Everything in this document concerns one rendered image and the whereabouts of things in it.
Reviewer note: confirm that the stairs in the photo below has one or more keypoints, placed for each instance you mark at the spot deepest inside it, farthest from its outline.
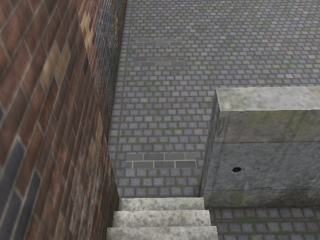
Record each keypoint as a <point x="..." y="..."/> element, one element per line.
<point x="171" y="218"/>

